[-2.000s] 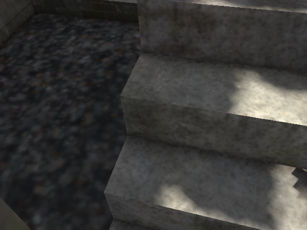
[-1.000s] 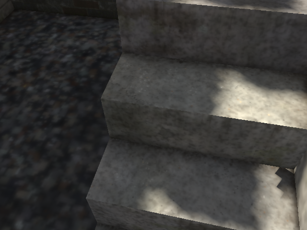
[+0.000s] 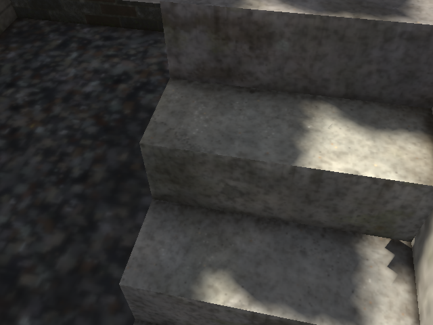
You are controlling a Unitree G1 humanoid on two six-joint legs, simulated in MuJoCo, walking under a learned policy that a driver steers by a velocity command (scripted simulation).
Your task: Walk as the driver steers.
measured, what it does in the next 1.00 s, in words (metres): stands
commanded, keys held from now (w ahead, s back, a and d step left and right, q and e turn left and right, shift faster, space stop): w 1.00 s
